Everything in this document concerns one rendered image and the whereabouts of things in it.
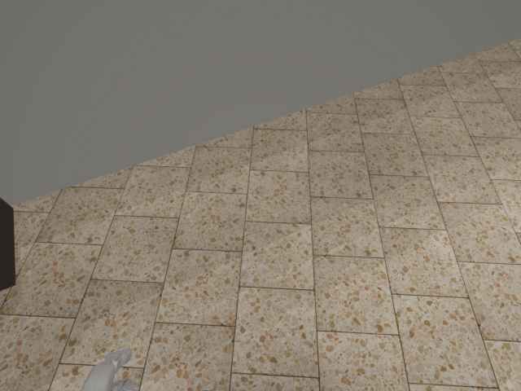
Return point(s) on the robot left hand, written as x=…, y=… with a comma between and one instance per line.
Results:
x=101, y=376

